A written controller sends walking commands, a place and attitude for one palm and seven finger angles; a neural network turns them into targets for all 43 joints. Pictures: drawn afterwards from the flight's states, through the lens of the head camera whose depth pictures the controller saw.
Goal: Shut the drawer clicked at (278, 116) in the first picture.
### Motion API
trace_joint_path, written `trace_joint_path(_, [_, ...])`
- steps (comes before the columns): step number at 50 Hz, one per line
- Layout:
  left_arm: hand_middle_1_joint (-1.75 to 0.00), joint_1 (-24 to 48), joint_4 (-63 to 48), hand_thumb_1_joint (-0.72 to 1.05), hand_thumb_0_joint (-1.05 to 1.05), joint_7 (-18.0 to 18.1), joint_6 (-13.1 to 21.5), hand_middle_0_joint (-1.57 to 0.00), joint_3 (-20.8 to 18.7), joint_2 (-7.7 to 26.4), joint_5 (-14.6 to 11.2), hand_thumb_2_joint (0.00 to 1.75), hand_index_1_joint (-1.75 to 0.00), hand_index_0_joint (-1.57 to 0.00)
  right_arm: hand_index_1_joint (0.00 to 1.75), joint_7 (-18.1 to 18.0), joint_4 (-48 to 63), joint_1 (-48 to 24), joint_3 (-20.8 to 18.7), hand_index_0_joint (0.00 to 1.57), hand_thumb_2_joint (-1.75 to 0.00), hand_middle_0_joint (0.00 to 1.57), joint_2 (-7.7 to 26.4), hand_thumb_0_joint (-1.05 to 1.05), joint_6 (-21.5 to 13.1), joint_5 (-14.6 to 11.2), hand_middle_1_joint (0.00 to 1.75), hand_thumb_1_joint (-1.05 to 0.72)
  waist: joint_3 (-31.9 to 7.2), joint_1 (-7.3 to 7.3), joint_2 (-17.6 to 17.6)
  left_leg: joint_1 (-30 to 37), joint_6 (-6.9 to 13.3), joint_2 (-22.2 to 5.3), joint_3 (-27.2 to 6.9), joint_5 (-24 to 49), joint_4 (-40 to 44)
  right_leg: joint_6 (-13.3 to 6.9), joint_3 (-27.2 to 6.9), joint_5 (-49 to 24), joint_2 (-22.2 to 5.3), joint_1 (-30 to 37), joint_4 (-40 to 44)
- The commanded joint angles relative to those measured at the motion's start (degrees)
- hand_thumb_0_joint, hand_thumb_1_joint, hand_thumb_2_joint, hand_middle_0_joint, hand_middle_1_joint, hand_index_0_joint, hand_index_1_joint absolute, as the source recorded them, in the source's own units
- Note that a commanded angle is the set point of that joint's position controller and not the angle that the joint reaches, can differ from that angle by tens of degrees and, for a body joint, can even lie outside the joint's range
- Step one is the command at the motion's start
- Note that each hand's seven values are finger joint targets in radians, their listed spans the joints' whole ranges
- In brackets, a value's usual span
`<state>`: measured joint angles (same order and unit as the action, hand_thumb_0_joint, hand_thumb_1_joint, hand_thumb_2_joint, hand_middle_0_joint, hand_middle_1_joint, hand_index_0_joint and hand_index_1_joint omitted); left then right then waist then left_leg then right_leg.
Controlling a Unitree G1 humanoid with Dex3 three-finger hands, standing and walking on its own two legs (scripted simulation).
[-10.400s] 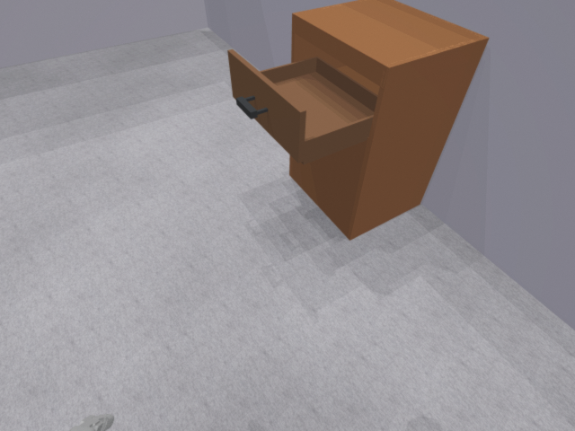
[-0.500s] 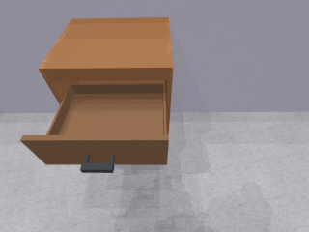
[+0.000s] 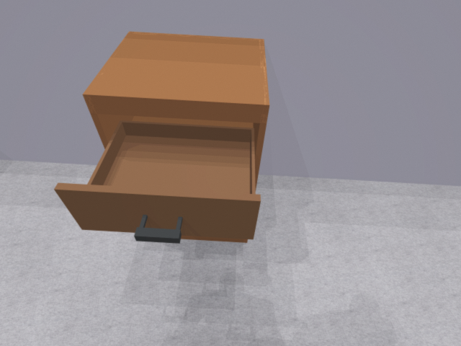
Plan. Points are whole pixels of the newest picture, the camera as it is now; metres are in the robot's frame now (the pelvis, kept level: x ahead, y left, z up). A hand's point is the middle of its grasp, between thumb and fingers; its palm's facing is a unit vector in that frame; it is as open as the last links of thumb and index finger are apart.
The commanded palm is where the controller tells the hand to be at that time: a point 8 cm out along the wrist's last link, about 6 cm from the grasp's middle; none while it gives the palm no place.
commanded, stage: come to a stop and stand still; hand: left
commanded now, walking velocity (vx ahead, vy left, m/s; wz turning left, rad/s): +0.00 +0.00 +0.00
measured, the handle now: (160, 227) +0.40 +0.21 -0.13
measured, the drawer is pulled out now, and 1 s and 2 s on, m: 0.29 0.29 0.29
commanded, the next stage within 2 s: look again from close up in 0.38 s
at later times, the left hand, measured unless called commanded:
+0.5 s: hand out of the picture -0.01 +0.15 -0.18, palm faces +0.04 -0.99 -0.15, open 7.4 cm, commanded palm none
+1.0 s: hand out of the picture +0.04 +0.20 -0.17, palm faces +0.03 -0.98 -0.22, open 7.3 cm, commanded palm none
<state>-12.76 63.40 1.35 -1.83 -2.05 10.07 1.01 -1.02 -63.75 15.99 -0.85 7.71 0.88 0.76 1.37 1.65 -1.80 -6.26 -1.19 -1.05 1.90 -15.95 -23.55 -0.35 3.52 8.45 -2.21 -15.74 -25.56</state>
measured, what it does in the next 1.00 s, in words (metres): stands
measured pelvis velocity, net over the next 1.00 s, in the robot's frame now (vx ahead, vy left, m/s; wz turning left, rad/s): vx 0.01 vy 0.02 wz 0.01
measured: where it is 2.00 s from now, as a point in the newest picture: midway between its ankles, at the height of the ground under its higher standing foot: outside the picture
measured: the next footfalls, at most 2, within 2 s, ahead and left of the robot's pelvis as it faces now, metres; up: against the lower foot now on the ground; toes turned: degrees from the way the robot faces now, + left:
none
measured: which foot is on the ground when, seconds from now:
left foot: down 0.00-1.00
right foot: down 0.00-1.00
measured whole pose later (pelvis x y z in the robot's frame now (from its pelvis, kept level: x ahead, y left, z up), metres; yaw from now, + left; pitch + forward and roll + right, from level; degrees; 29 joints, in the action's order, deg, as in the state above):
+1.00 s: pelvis +0.01 +0.02 +0.00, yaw +0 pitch -3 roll +0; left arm -14.8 61.4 1.8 0.2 0.0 9.4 0.5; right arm -0.8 -61.4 18.5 0.7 9.0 -0.9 0.6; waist 1.7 -0.6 0.6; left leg -5.0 0.1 0.0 1.8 -18.1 -25.9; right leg 0.8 3.4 10.5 -3.4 -14.1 -27.5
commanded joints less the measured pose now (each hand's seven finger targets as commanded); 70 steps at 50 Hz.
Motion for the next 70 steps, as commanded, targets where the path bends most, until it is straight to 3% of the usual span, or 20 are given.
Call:
trace_joint_path(1, [-0.3,-4.3,-0.4,0.9,0.0,0.3,1.4,-0.2,-0.1,3.9,0.1,0.9,-0.3,-0.2,0.3,-0.7,1.9,1.6,-1.0,0.2,-0.9,0.2,6.1,0.0,-0.9,0.0,0.3,-0.9,5.9,0.34,5.5,-12.7,2.6,-5.3,-5.5,-9.7,11.4,0.3,-4.9,5.2,-2.5,5.1,4.5])
trace_joint_path(10, [-0.3,-7.8,1.7,0.9,0.0,0.6,2.5,-0.2,0.7,1.9,-0.2,0.9,-0.3,-0.2,0.3,-1.1,0.2,6.9,-0.4,0.2,-0.9,0.2,3.8,0.0,-1.7,-0.5,0.3,-0.9,3.1,-1.21,1.6,-6.9,2.6,-5.1,-3.9,-2.0,9.0,-0.1,-5.9,2.0,-3.0,4.2,6.4])
trace_joint_path(23, [-0.3,-9.3,3.0,0.9,0.0,1.1,3.1,-0.2,1.0,0.3,-0.2,0.9,-0.3,-0.2,0.3,-1.6,-1.3,9.1,0.2,0.2,-0.9,0.2,2.1,0.0,-2.4,-0.6,0.3,-0.9,3.6,-1.26,2.4,-5.7,2.0,-5.3,-2.8,4.8,7.6,-0.6,-5.4,-3.7,-3.5,5.0,4.8])
trace_joint_path(24, [-0.3,-12.9,3.8,0.9,0.0,3.2,4.1,-0.2,1.2,3.7,0.1,0.9,-0.3,-0.2,0.3,-0.6,3.1,1.2,-0.1,0.2,-0.9,0.2,5.4,0.0,-3.3,-0.6,0.3,-0.9,5.4,1.26,1.3,-11.3,0.5,-5.9,0.7,6.0,-3.7,-1.1,-6.3,-19.2,-6.6,5.9,0.4])
trace_joint_path(25, [-0.3,-11.6,3.1,0.9,0.0,2.6,4.8,-0.2,0.9,6.0,0.0,0.9,-0.3,-0.2,0.3,-0.8,4.2,3.4,0.3,0.2,-0.9,0.2,4.1,0.0,-3.3,-0.8,0.3,-0.9,0.6,-1.73,1.5,-10.1,-0.2,-2.4,0.1,7.3,-2.0,-2.7,-6.6,-35.0,-8.2,10.3,-1.8])
trace_joint_path(26, [-0.3,-11.4,1.4,0.9,0.0,2.3,4.7,-0.2,1.0,4.7,-0.4,0.9,-0.3,-0.2,0.3,-0.9,4.1,9.5,0.3,0.2,-0.9,0.2,2.3,0.0,-3.4,-0.4,0.3,-0.9,-8.3,-2.88,2.0,-7.2,0.2,-2.2,-0.4,0.5,-1.6,-3.3,-7.3,-25.2,-8.7,13.4,-3.0])
trace_joint_path(27, [-0.3,-9.2,0.9,0.9,0.0,1.9,4.4,-0.2,1.5,3.8,-0.5,0.9,-0.3,-0.2,0.3,-1.0,3.7,9.2,0.3,0.2,-0.9,0.2,2.5,0.0,-3.3,-0.2,0.3,-0.9,-8.2,-3.17,4.1,-6.5,0.7,-2.3,-1.1,3.4,-1.3,-3.2,-6.5,-20.3,-7.4,12.2,-3.4])
trace_joint_path(29, [-0.3,-7.4,0.0,0.9,0.0,1.3,3.9,-0.2,1.8,3.6,-0.4,0.9,-0.3,-0.2,0.3,-0.9,3.7,7.9,0.3,0.2,-0.9,0.2,3.2,0.0,-2.4,-0.2,0.3,-0.9,0.4,-2.62,0.8,-9.1,1.4,-2.7,-2.3,0.8,0.2,-2.5,-6.6,-2.5,-5.9,5.7,1.0])
trace_joint_path(31, [-0.3,-5.9,-1.0,0.9,0.0,1.1,3.3,-0.2,1.8,3.3,-0.3,0.9,-0.3,-0.2,0.3,-0.7,4.1,7.9,0.3,0.2,-0.9,0.2,4.1,0.0,-2.3,0.0,0.3,-0.9,4.7,-2.72,0.8,-10.2,2.0,-3.6,-3.7,2.0,1.8,-2.2,-5.9,4.5,-4.5,2.0,1.7])
trace_joint_path(35, [-0.3,-5.6,-2.2,0.9,0.0,1.0,3.2,-0.2,1.7,3.7,-0.4,0.9,-0.3,-0.2,0.3,-0.5,4.5,7.6,0.3,0.2,-0.9,0.2,5.1,0.0,-2.5,-0.1,0.3,-0.9,4.4,-2.47,3.4,-10.0,2.3,-4.1,-4.6,4.7,3.5,-1.9,-5.4,0.7,-3.8,3.8,0.8])
trace_joint_path(38, [-0.3,-5.6,-2.9,0.9,0.0,1.0,3.3,-0.2,1.6,3.9,-0.4,0.9,-0.3,-0.2,0.3,-0.4,4.7,7.0,0.4,0.2,-0.9,0.2,6.0,0.0,-2.5,-0.1,0.3,-0.9,4.3,-2.31,1.0,-10.0,2.3,-3.6,-4.4,5.3,3.4,-1.8,-5.3,-1.3,-4.2,5.3,0.9])
trace_joint_path(40, [-0.3,-5.0,-3.4,0.9,0.0,0.9,3.1,-0.2,1.5,4.3,-0.4,0.9,-0.3,-0.2,0.3,-0.4,4.5,6.9,0.4,0.2,-0.9,0.2,6.1,0.0,-2.5,-0.1,0.3,-0.9,4.3,-2.31,3.5,-9.6,2.3,-3.9,-4.7,5.6,4.6,-1.8,-5.1,-1.1,-3.9,5.2,0.8])
trace_joint_path(44, [-0.3,-5.1,-3.9,0.9,0.0,0.9,3.2,-0.2,1.3,4.3,-0.5,0.9,-0.3,-0.2,0.3,-0.3,4.4,6.5,0.5,0.2,-0.9,0.2,6.6,0.0,-2.5,0.0,0.3,-0.9,3.2,-2.11,1.0,-8.8,2.2,-3.6,-4.4,6.5,4.3,-1.7,-4.9,-2.9,-4.4,7.0,1.1])
trace_joint_path(51, [-0.3,-5.0,-3.7,0.9,0.0,0.8,3.0,-0.2,1.3,4.4,-0.4,0.9,-0.3,-0.2,0.3,-0.2,3.5,6.0,0.7,0.2,-0.9,0.2,6.8,0.0,-2.5,-0.2,0.3,-0.9,3.9,-1.93,2.3,-8.7,2.3,-3.9,-4.7,5.4,5.6,-1.5,-4.6,-1.6,-4.3,6.9,1.9])
trace_joint_path(54, [-0.3,-5.9,-2.9,0.9,0.0,0.7,3.1,-0.2,1.3,4.5,-0.2,0.9,-0.3,-0.2,0.3,0.0,2.3,6.7,0.7,0.2,-0.9,0.2,6.5,0.0,-2.0,0.0,0.3,-0.9,4.2,-1.97,-0.3,-8.3,2.4,-2.9,-3.9,-3.1,5.1,-1.7,-5.3,8.7,-4.3,5.7,3.4])
trace_joint_path(56, [-0.3,-6.0,-3.1,0.9,0.0,0.5,2.7,-0.2,1.1,4.5,0.0,0.9,-0.3,-0.2,0.3,0.1,2.0,7.1,0.6,0.2,-0.9,0.2,6.8,0.0,-1.6,0.4,0.3,-0.9,6.2,-2.04,1.3,-9.4,2.9,-2.9,-4.3,-10.3,6.1,-1.9,-5.4,16.6,-3.5,2.5,3.3])
trace_joint_path(59, [-0.3,-7.2,-3.3,0.9,0.0,0.3,2.8,-0.2,1.0,3.9,0.4,0.9,-0.3,-0.2,0.3,0.2,1.7,7.5,0.5,0.2,-0.9,0.2,6.4,0.0,-1.6,0.5,0.3,-0.9,8.2,-1.79,3.5,-11.2,3.8,-3.4,-5.2,-14.6,7.2,-2.3,-5.1,18.6,-2.4,0.5,1.6])
trace_joint_path(62, [-0.3,-8.7,-3.2,0.9,0.0,0.2,3.2,-0.2,1.0,3.1,0.4,0.9,-0.3,-0.2,0.3,0.0,1.3,8.1,0.5,0.2,-0.9,0.2,6.2,0.0,-1.9,0.5,0.3,-0.9,8.8,-1.72,3.6,-11.3,4.5,-4.0,-5.4,-13.6,6.8,-2.9,-5.1,16.6,-1.7,-0.1,0.0])
trace_joint_path(65, [-0.3,-10.4,-2.5,0.9,0.0,0.1,3.8,-0.2,0.9,3.5,0.2,0.9,-0.3,-0.2,0.3,-0.2,0.9,9.6,0.8,0.2,-0.9,0.2,4.6,0.0,-2.6,0.3,0.3,-0.9,6.9,-1.92,0.4,-9.2,4.3,-2.7,-2.9,-6.0,2.6,-4.2,-6.7,12.4,-2.6,1.5,0.5])
trace_joint_path(70, [-0.3,-13.3,-1.0,0.9,0.0,0.3,4.4,-0.2,0.1,5.1,-0.1,0.9,-0.3,-0.2,0.3,-0.7,0.2,10.9,1.0,0.2,-0.9,0.2,2.8,0.0,-3.3,0.1,0.3,-0.9,3.3,-2.0,-3.3,-9.6,3.2,0.1,1.5,-3.6,-4.1,-7.0,-10.2,-0.9,-6.7,6.5,0.1])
